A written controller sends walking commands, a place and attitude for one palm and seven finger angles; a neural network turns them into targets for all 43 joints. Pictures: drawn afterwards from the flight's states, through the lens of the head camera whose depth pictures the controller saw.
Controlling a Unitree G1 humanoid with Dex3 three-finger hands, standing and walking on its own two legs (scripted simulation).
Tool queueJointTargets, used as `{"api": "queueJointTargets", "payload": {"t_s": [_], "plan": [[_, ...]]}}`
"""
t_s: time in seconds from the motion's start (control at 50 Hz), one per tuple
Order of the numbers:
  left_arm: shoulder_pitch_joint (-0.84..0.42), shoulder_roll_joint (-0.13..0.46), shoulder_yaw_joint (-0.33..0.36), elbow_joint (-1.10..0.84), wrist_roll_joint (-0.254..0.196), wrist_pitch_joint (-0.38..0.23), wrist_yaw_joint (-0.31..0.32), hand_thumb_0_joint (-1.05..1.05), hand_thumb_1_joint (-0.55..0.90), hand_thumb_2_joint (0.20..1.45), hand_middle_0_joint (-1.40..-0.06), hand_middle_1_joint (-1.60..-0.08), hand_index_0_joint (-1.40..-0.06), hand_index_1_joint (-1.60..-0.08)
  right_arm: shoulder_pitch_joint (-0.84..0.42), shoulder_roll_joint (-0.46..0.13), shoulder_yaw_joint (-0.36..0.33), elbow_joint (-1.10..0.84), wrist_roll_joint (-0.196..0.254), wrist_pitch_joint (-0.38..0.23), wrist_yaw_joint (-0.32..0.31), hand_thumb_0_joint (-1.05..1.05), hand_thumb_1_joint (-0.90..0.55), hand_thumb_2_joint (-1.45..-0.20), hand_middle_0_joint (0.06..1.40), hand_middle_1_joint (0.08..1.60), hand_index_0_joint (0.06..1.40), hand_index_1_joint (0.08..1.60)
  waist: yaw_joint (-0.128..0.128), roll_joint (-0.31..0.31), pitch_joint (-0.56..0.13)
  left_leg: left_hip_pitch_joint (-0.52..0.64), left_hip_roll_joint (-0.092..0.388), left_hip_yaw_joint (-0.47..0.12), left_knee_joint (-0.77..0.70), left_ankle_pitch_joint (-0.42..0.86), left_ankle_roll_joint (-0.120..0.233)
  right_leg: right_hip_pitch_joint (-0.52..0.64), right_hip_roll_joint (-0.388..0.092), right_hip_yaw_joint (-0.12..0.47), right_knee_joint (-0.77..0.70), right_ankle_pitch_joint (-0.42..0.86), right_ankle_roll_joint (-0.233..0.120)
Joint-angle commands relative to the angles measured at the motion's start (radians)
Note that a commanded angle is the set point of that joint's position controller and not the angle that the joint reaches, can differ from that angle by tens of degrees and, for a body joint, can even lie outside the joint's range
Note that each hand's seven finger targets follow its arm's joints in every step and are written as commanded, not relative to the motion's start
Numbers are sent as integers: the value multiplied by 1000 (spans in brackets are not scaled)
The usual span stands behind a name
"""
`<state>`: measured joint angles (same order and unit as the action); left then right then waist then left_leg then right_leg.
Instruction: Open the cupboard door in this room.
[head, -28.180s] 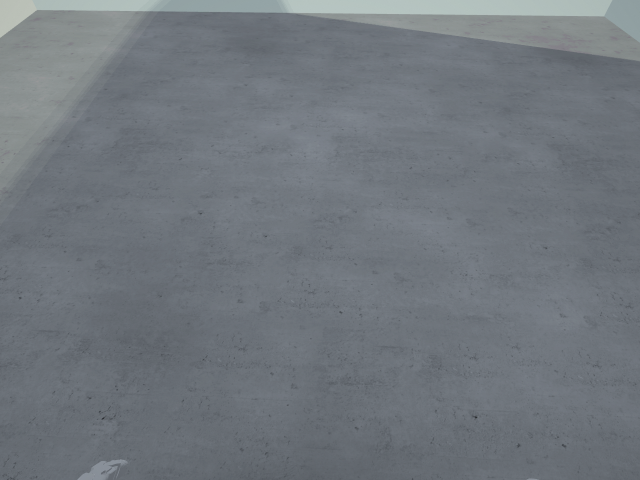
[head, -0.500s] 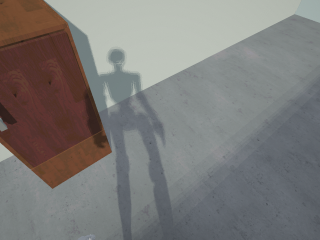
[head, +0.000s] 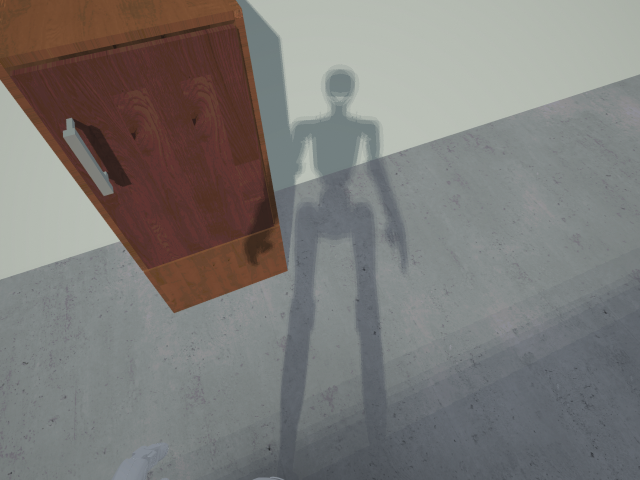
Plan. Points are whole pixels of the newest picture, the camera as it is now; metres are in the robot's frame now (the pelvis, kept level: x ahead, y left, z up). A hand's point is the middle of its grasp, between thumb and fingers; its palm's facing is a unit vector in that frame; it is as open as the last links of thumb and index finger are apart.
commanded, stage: turn to face it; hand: left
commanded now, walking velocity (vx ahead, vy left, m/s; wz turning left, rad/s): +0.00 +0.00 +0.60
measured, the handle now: (89, 158) +0.67 +0.48 -0.04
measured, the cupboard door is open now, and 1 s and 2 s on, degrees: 0 0 0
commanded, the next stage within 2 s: take the last steps up to it in 0.52 s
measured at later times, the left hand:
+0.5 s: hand out of the picture -0.09 +0.18 -0.16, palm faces +0.36 -0.89 -0.27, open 7.4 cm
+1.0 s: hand out of the picture -0.06 +0.15 -0.16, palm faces +0.45 -0.87 -0.21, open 7.3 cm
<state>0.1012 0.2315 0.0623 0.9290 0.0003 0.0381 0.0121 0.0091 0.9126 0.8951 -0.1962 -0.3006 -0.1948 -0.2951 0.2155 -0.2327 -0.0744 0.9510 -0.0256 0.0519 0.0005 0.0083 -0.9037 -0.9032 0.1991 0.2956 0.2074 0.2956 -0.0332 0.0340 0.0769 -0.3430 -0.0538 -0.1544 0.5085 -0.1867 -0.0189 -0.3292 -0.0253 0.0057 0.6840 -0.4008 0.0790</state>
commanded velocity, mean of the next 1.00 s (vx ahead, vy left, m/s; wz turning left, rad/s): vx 0.12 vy -0.02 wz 0.25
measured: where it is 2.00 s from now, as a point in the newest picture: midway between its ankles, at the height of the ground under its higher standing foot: (295, 461)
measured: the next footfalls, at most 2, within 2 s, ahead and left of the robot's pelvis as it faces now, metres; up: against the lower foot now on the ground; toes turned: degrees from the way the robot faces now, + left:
right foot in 0.02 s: +0.03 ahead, -0.13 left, +0.00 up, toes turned +1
left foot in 0.52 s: -0.08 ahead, +0.11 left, +0.00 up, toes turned +23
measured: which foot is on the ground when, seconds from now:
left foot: down 0.00-0.02, up 0.04-0.50, down 0.52-0.90, up 0.92-1.00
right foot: up 0.00-0.00, down 0.02-0.52, up 0.54-0.88, down 0.90-1.00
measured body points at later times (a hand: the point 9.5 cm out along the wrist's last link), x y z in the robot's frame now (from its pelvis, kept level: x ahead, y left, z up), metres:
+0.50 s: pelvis -0.04 -0.02 +0.00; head +0.01 -0.01 +0.45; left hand -0.11 +0.23 -0.14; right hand +0.15 -0.23 -0.14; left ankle -0.11 +0.09 -0.72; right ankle +0.00 -0.13 -0.73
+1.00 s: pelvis -0.01 -0.02 +0.00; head +0.00 -0.04 +0.45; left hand -0.08 +0.19 -0.14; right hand +0.09 -0.24 -0.17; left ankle -0.10 +0.08 -0.68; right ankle +0.01 -0.11 -0.73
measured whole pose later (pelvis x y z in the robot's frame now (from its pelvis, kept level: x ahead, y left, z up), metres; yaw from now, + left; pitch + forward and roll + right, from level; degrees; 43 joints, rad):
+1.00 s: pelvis -0.01 -0.02 +0.00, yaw +23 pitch -1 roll +1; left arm 0.29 0.14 0.03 1.05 0.02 -0.05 -0.01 0.01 0.92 0.89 -0.20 -0.30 -0.20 -0.30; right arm 0.29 -0.21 -0.06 1.09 -0.02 0.04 0.00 0.01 -0.92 -0.90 0.20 0.30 0.20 0.30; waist 0.03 0.04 0.02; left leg -0.33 0.03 0.01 0.92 -0.45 0.01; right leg -0.20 -0.04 -0.13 0.54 -0.32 -0.03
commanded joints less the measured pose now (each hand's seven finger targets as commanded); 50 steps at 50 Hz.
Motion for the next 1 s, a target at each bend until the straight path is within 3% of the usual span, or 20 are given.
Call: {"api": "queueJointTargets", "payload": {"t_s": [0.0, 0.02, 0.1, 0.14, 0.36, 0.44, 0.46, 0.48, 0.5, 0.52, 0.56, 0.6, 0.72, 0.78, 0.84, 0.86, 0.88, 0.9, 0.94, 0.98], "plan": [[169, 246, 48, -57, 23, -45, 26, 0, 900, 900, -200, -300, -200, -300, -25, -90, -42, -119, 19, -18, 6, 0, -900, -900, 200, 300, 200, 300, 78, -262, -160, -301, -6, 4, 250, -229, -8, 414, -341, 330, -450, 88, -127], [134, 255, 42, -85, 17, -41, 27, 0, 900, 900, -200, -300, -200, -300, -56, -128, -48, -131, 5, -16, 6, 0, -900, -900, 200, 300, 200, 300, 75, -276, -112, -277, -2, 59, 454, -380, -21, 220, -477, 396, -459, 133, -214], [-22, 130, 17, -125, 16, -46, 23, 0, 900, 900, -200, -300, -200, -300, 8, -104, -48, -64, -1, 12, 27, 0, -900, -900, 200, 300, 200, 300, -20, -194, 3, -229, 67, 87, 745, -187, -35, 49, -283, 79, -387, 274, -170], [29, 125, 17, -120, 17, -55, 21, 0, 900, 900, -200, -300, -200, -300, 4, -103, -42, -60, 0, 13, 28, 0, -900, -900, 200, 300, 200, 300, 2, -242, -21, -230, 75, 112, 752, -152, -54, 106, -270, 21, -371, 353, -167], [222, 191, 34, -32, 31, -48, 19, 0, 900, 900, -200, -300, -200, -300, -147, -66, 1, -85, 17, -7, 17, 0, -900, -900, 200, 300, 200, 300, 99, -265, -122, -92, 74, 210, 303, -299, -45, 310, -335, -26, -283, 673, -224], [191, 198, 39, -3, 25, -42, 18, 0, 900, 900, -200, -300, -200, -300, -68, -68, 8, -59, 19, -24, 9, 0, -900, -900, 200, 300, 200, 300, 52, -262, -159, 101, 65, 254, 9, -145, -21, 254, -322, -78, -197, 638, -168], [179, 185, 37, 0, 16, -38, 16, 0, 900, 900, -200, -300, -200, -300, -31, -88, 4, -46, 18, -32, 9, 0, -900, -900, 200, 300, 200, 300, 26, -214, -166, 217, 85, 246, -126, -17, -7, 177, -298, -117, -136, 553, -123], [197, 139, 31, -12, 11, -32, 12, 0, 900, 900, -200, -300, -200, -300, -13, -162, -11, -45, 10, -44, 7, 0, -900, -900, 200, 300, 200, 300, 15, -11, -193, 375, 240, 72, -180, 160, 49, 1, -218, -170, 13, 318, -62], [167, 79, 5, -38, 14, -27, 5, 0, 900, 900, -200, -300, -200, -300, 16, -249, -30, -46, 8, -39, 3, 0, -900, -900, 200, 300, 200, 300, -8, 221, -165, 425, 449, -134, -174, 477, 146, -208, -117, -173, 187, -180, -12], [120, 82, -1, -48, 18, -14, 11, 0, 900, 900, -200, -300, -200, -300, 39, -248, -30, -29, 8, -33, -6, 0, -900, -900, 200, 300, 200, 300, -28, 181, -134, 339, 473, -117, -168, 552, 215, -202, -111, -97, 286, -230, -13], [102, 93, 6, -10, 10, -6, 12, 0, 900, 900, -200, -300, -200, -300, -38, -185, -13, -23, 6, -36, -23, 0, -900, -900, 200, 300, 200, 300, 8, 218, -84, 274, 377, -39, -153, 587, 208, -203, -101, -31, 371, -136, -11], [148, 93, 8, 26, 11, -10, 2, 0, 900, 900, -200, -300, -200, -300, -87, -150, -1, -33, 9, -45, -25, 0, -900, -900, 200, 300, 200, 300, 40, 131, -93, 283, 319, 34, -143, 569, 182, -185, -85, -34, 386, -58, -8], [113, 49, -17, 40, 22, -25, -15, 0, 900, 900, -200, -300, -200, -300, 10, -130, -4, 14, 1, -62, -21, 0, -900, -900, 200, 300, 200, 300, 6, 96, -17, 235, 316, -47, -273, -16, 197, -156, -72, -58, 217, -42, -14], [113, 26, -27, 43, 23, -42, -26, 0, 900, 900, -200, -300, -200, -300, 23, -127, -9, 35, -3, -66, -18, 0, -900, -900, 200, 300, 200, 300, 4, 107, -2, 203, 305, -56, -272, -139, 189, -77, -57, -93, 32, -49, -27], [241, 25, -21, 99, 25, -59, -30, 0, 900, 900, -200, -300, -200, -300, 7, -108, -7, 48, 1, -67, -19, 0, -900, -900, 200, 300, 200, 300, 66, 71, -14, 61, 252, -15, -166, -257, 135, 175, -21, -128, -198, 92, -37], [311, 51, -13, 126, 29, -68, -26, 0, 900, 900, -200, -300, -200, -300, 3, -77, -2, 50, 5, -69, -17, 0, -900, -900, 200, 300, 200, 300, 98, -26, -12, -49, 186, 43, -43, -320, 94, 298, -56, -75, -275, 79, -48], [385, 125, 4, 142, 37, -77, -15, 0, 900, 900, -200, -300, -200, -300, 3, -13, 12, 26, 15, -73, -13, 0, -900, -900, 200, 300, 200, 300, 128, -266, -12, -226, 68, 170, 207, -375, 44, 390, -251, 206, -422, -115, -118], [432, 178, 20, 143, 25, -77, -4, 0, 900, 900, -200, -300, -200, -300, -67, -29, 13, -16, 11, -67, -4, 0, -900, -900, 200, 300, 200, 300, 167, -390, 22, -321, 59, 192, 411, -434, 36, 343, -404, 449, -569, -252, -209], [366, 121, 13, 138, 19, -85, 3, 0, 900, 900, -200, -300, -200, -300, -112, -59, -2, -11, 5, -66, 7, 0, -900, -900, 200, 300, 200, 300, 127, -227, 121, -355, 126, 121, 580, -284, 43, 202, -393, 440, -603, -315, -249], [280, 64, 2, 116, 21, -97, 6, 0, 900, 900, -200, -300, -200, -300, -37, -30, -4, 33, -2, -64, 17, 0, -900, -900, 200, 300, 200, 300, 65, -108, 72, -298, 154, 142, 589, -151, 22, 191, -314, 221, -551, -108, -214]]}}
